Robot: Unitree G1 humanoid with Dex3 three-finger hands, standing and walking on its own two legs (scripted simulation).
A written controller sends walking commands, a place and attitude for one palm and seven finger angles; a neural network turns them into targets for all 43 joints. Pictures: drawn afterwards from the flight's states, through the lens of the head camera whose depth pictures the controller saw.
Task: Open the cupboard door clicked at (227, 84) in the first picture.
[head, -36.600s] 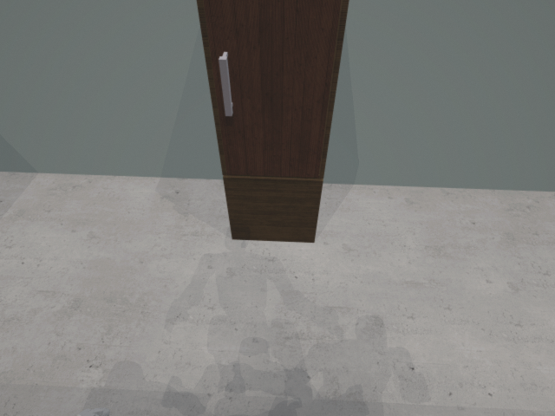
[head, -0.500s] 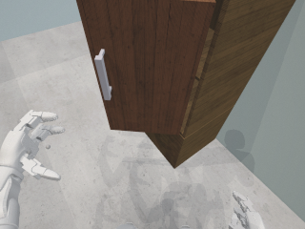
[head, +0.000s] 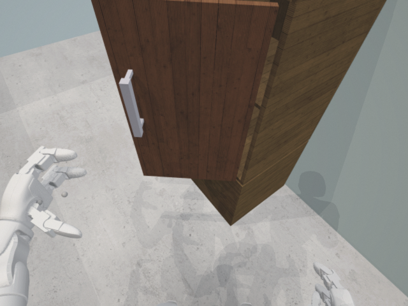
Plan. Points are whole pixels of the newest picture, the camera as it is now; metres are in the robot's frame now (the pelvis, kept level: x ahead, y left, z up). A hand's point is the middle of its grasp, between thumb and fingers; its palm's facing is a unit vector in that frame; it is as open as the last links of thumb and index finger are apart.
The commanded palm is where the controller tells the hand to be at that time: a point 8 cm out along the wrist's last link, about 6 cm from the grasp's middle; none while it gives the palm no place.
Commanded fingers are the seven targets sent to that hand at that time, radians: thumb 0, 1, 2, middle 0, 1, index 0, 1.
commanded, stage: raise the hand with hooked fingers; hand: left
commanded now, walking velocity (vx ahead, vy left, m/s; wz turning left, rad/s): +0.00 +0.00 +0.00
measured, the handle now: (134, 105) +0.54 +0.21 +0.06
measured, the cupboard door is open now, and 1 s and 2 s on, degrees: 50 50 50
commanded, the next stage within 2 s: move the hooked fingers beside the handle in 0.04 s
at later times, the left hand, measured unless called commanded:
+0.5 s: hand (77, 171) +0.33 +0.27 +0.08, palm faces +0.01 -1.00 -0.02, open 14.0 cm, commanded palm +0.31 +0.32 +0.07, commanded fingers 0.00 -0.50 0.30 -0.30 -1.20 -0.30 -1.20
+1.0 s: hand (87, 146) +0.40 +0.27 +0.07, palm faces +0.01 -1.00 +0.00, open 14.0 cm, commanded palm +0.38 +0.32 +0.07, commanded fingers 0.00 -0.50 0.30 -0.30 -1.20 -0.30 -1.20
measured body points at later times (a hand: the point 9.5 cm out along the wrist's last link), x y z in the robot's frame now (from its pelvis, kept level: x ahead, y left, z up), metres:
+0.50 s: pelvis -0.01 +0.00 +0.00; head +0.04 +0.01 +0.44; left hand +0.33 +0.32 +0.08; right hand +0.14 -0.26 -0.09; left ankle +0.00 +0.10 -0.69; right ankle +0.02 -0.12 -0.69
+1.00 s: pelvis -0.01 +0.00 -0.01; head +0.07 +0.02 +0.43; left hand +0.39 +0.33 +0.08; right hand +0.07 -0.27 -0.11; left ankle +0.00 +0.10 -0.69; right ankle +0.02 -0.12 -0.69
